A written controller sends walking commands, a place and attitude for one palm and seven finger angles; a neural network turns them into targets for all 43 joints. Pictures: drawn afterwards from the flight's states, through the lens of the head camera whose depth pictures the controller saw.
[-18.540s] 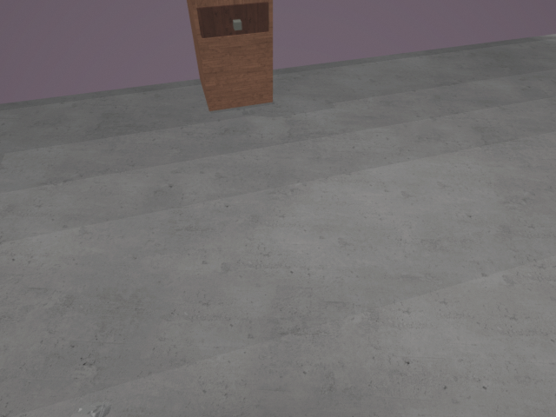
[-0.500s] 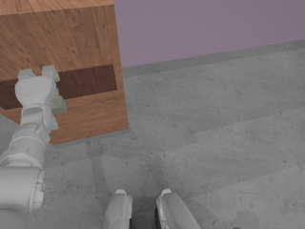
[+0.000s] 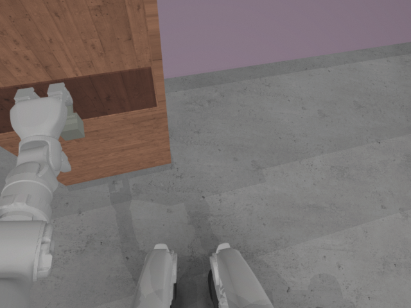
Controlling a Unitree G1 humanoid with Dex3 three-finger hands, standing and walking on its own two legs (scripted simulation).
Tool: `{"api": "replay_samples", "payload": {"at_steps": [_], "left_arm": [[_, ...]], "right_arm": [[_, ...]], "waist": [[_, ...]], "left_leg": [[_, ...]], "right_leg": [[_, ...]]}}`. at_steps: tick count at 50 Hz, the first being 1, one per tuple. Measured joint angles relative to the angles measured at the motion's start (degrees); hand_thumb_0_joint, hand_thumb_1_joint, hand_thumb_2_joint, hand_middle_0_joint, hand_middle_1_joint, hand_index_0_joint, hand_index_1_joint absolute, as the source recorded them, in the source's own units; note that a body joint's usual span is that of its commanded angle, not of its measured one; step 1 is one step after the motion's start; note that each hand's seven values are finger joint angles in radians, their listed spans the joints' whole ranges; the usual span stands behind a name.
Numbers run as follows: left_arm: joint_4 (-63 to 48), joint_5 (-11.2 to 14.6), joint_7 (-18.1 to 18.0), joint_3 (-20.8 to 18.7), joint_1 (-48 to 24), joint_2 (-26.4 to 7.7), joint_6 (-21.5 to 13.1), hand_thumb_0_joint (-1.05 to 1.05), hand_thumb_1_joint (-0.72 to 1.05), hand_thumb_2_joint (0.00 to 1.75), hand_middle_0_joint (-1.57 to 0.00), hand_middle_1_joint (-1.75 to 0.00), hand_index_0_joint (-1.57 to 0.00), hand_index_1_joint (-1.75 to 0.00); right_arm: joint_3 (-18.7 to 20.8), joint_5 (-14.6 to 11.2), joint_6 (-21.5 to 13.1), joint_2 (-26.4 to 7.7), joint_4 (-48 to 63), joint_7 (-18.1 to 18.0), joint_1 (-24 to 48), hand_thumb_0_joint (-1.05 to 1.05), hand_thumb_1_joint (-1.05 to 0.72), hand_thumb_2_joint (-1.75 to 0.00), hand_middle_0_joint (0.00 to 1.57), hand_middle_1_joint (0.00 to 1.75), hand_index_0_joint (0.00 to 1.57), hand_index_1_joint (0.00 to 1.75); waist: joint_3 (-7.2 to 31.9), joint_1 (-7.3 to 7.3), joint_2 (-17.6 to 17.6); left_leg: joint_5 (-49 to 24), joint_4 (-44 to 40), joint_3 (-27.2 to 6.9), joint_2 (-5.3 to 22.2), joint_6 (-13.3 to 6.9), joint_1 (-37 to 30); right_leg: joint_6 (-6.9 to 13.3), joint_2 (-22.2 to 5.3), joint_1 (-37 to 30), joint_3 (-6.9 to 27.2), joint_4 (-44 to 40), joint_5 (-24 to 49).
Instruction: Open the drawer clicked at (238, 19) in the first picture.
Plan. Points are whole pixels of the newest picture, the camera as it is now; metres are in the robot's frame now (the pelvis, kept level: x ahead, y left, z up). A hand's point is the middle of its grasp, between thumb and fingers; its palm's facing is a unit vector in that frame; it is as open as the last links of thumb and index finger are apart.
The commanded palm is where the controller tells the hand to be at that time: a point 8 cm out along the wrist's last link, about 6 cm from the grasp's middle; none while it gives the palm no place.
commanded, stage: lower the fingers behind the handle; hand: left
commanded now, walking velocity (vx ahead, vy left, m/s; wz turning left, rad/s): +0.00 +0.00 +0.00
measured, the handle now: (70, 118) +0.51 +0.28 -0.08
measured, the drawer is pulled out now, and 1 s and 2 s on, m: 0.00 0.00 0.00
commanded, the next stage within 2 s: close the thumb around the handle in 1.10 s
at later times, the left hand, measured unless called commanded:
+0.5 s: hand (63, 132) +0.47 +0.29 -0.07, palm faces -0.06 -0.02 -1.00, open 13.8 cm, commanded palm +0.47 +0.26 -0.03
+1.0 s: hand (68, 135) +0.48 +0.28 -0.09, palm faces -0.06 -0.02 -1.00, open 13.8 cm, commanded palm +0.47 +0.26 -0.04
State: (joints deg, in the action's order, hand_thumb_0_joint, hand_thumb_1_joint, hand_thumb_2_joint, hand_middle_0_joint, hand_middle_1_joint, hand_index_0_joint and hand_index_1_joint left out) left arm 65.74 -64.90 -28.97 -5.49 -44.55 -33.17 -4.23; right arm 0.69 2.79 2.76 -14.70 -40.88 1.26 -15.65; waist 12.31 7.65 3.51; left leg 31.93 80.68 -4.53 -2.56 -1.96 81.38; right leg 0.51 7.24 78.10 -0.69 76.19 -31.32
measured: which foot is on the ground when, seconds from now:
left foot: down 0.00-1.00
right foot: down 0.00-1.00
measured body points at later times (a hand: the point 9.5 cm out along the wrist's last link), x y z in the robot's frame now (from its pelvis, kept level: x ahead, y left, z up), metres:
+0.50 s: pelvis +0.00 +0.00 -0.02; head +0.17 +0.03 +0.39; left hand +0.47 +0.28 -0.02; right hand +0.04 -0.27 -0.14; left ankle +0.03 +0.09 -0.59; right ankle +0.03 -0.12 -0.59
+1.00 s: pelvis +0.00 -0.01 -0.04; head +0.18 +0.02 +0.37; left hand +0.47 +0.28 -0.04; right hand +0.05 -0.27 -0.17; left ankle +0.03 +0.09 -0.59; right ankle +0.03 -0.12 -0.59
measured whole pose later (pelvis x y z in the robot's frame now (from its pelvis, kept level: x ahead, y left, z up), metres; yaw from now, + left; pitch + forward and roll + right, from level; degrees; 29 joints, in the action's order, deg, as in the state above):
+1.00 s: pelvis +0.00 -0.01 -0.04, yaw -1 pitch +35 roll -5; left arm 64.0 -64.9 -29.3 -6.4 -45.4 -33.5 -2.6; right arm -0.4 3.1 1.3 -14.0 -41.1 2.3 -13.1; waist 12.6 7.5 3.5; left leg 34.8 88.8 -4.5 -2.0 -1.3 89.3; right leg 1.2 7.9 86.5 -1.7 84.8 -34.1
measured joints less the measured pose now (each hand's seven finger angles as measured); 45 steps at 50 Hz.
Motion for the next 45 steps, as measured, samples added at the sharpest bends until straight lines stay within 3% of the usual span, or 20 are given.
{"api": "replay_samples", "payload": {"at_steps": [4,9,18,24,37,45], "left_arm": [[-1.8,-0.5,-1.1,-0.1,0.4,0.6,-1.1,0.00,-0.48,0.30,-0.32,-1.21,-0.32,-1.21],[0.1,-0.8,-2.9,0.1,-1.1,0.9,0.7,0.00,-0.48,0.30,-0.32,-1.20,-0.32,-1.21],[0.8,-0.2,-1.7,0.7,-1.6,0.5,2.1,0.00,-0.48,0.30,-0.32,-1.20,-0.32,-1.23],[-0.1,-0.2,-0.9,0.5,-1.1,0.1,0.8,0.00,-0.48,0.30,-0.32,-1.20,-0.31,-1.23],[-2.7,-1.4,-3.4,-2.1,0.5,0.2,-0.9,0.00,-0.48,0.30,-0.32,-1.20,-0.31,-1.21],[-2.1,-0.3,-2.4,-0.9,-1.1,0.2,1.7,0.00,-0.48,0.30,-0.32,-1.20,-0.32,-1.21]], "right_arm": [[0.3,0.3,0.0,0.4,-0.8,0.2,0.0,0.00,-0.91,-0.90,0.20,0.30,0.20,0.30],[-0.2,0.5,0.0,0.6,-1.3,0.7,0.6,0.00,-0.91,-0.90,0.20,0.30,0.20,0.30],[-0.8,0.4,-0.4,0.8,-0.8,0.8,0.6,0.00,-0.91,-0.90,0.20,0.30,0.20,0.30],[-0.7,0.5,-0.7,0.5,-0.4,0.7,0.5,0.00,-0.91,-0.90,0.20,0.30,0.20,0.30],[-0.2,0.9,-1.0,0.1,-0.4,1.2,1.9,0.00,-0.91,-0.90,0.20,0.30,0.20,0.30],[-0.6,0.4,-1.3,0.5,-0.8,1.4,2.8,0.00,-0.91,-0.90,0.20,0.30,0.20,0.30]], "waist": [[0.1,-0.26,-0.1],[0.1,0.14,0.0],[0.3,0.11,0.2],[0.7,-0.16,0.1],[0.5,-0.43,-0.1],[0.1,-0.51,0.0]], "left_leg": [[0.4,1.3,-0.3,0.0,0.0,1.2],[0.7,2.3,-0.5,0.0,0.0,2.2],[1.0,3.0,-0.3,0.2,0.0,2.9],[1.6,4.3,-0.1,0.3,0.2,4.1],[3.2,8.8,0.1,0.5,0.5,8.7],[3.1,8.9,-0.1,0.3,0.7,8.8]], "right_leg": [[0.0,0.1,1.0,-0.4,1.0,-0.3],[0.0,0.1,1.9,-0.7,1.8,-0.6],[0.0,0.2,2.7,-0.6,2.6,-0.9],[0.2,0.4,4.2,-0.6,4.2,-1.5],[0.5,0.7,9.0,-1.0,9.0,-3.1],[0.6,0.5,9.2,-1.2,9.3,-3.1]]}}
